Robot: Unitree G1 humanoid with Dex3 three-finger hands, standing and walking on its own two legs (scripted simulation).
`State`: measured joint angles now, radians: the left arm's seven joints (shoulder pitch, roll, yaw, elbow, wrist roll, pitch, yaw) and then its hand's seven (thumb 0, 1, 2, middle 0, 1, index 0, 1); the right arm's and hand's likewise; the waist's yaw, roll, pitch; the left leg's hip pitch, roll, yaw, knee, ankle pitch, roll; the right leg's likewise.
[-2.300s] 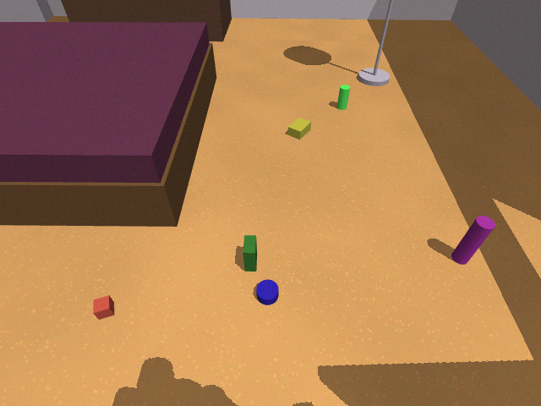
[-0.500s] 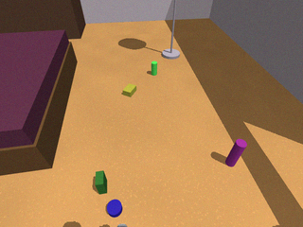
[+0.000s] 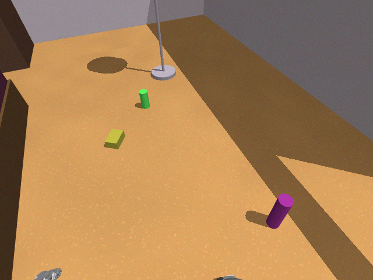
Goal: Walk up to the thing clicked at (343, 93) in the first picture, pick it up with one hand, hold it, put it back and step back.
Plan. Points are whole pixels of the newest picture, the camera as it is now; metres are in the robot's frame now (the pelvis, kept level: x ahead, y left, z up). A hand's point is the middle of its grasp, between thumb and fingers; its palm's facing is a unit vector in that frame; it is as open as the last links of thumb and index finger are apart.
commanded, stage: walk up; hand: left
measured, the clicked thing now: (144, 99) +1.66 +0.25 -0.68
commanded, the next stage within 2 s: none
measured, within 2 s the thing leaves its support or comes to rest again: neither
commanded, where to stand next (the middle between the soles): +1.31 +0.04 m, yaw +0 degrees
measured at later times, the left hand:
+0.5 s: hand (69, 243) +0.30 +0.31 -0.15, palm faces +0.01 -0.93 -0.37, open 7.4 cm
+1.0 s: hand (105, 132) +0.69 +0.27 -0.12, palm faces -0.06 -0.92 -0.39, open 7.4 cm
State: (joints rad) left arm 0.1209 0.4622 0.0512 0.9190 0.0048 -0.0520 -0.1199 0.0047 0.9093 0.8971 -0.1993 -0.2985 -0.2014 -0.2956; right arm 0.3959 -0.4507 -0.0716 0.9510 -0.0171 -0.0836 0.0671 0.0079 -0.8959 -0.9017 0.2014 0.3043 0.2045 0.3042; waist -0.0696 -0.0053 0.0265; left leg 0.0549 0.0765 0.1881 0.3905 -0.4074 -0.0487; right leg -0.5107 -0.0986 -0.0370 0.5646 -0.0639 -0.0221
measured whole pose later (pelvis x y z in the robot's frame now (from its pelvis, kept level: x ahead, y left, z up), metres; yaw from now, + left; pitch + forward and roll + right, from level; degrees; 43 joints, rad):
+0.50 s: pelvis +0.30 +0.02 -0.01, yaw +0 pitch -1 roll -1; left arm 0.35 0.46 0.06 0.94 0.01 -0.08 -0.05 0.01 0.90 0.90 -0.20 -0.30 -0.21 -0.30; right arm 0.18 -0.43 -0.09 0.91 -0.03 -0.08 0.10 0.01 -0.90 -0.90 0.20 0.30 0.20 0.30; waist 0.06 -0.01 0.05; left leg -0.45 0.06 0.07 0.59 -0.11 0.03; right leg -0.05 -0.07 -0.08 0.61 -0.48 0.01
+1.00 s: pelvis +0.56 +0.00 -0.01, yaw +0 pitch -2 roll +0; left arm 0.15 0.40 0.06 0.91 0.01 -0.08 -0.07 0.00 0.91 0.90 -0.20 -0.30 -0.20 -0.30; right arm 0.36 -0.43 -0.06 0.92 -0.01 -0.06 0.04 0.01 -0.90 -0.90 0.20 0.30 0.20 0.30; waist -0.03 0.04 0.07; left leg -0.07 0.06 0.07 0.74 -0.49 0.02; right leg -0.42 -0.04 -0.08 0.60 -0.14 -0.03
